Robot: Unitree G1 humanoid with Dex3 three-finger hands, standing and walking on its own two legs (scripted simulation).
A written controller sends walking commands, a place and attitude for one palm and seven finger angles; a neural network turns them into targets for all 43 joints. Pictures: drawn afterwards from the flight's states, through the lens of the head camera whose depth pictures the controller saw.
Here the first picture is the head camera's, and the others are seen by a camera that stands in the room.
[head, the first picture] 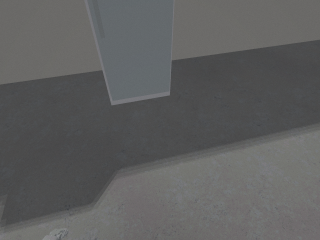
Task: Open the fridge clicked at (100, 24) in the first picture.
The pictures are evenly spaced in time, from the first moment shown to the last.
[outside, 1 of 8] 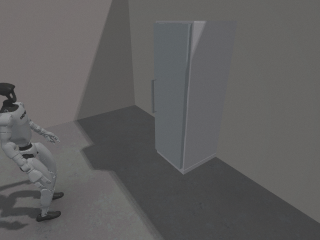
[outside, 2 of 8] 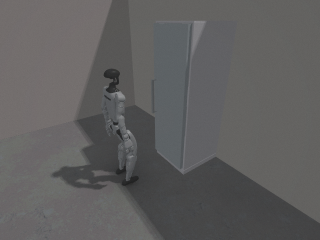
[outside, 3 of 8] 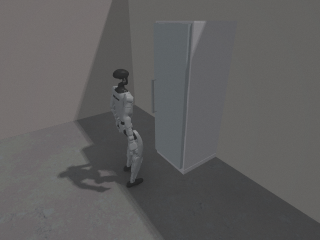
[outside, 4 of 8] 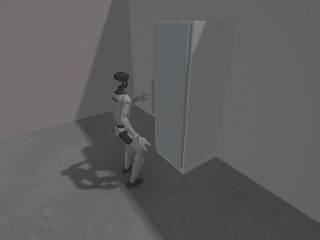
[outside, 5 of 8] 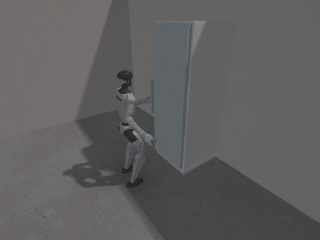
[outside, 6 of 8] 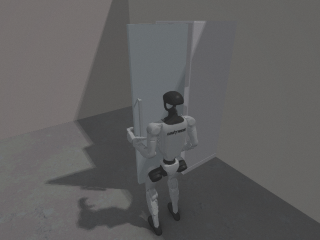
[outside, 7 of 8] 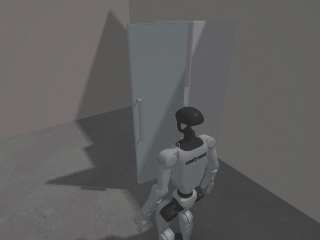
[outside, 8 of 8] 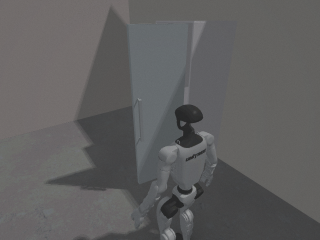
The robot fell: no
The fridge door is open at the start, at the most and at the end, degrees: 0 86 81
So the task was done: yes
